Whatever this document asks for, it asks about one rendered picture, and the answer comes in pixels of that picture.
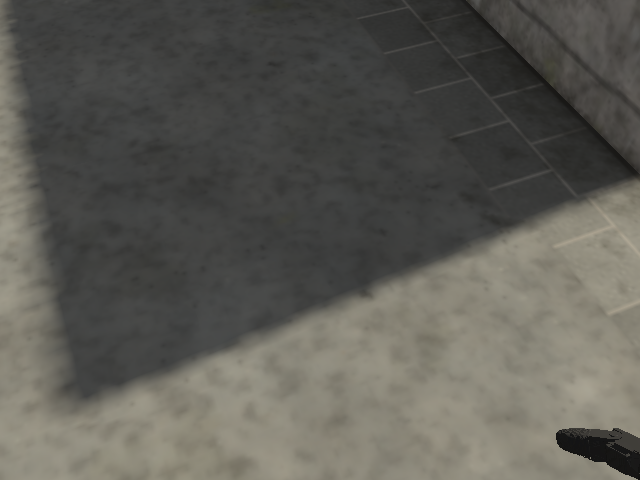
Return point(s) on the robot right hand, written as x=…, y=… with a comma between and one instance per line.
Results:
x=619, y=449

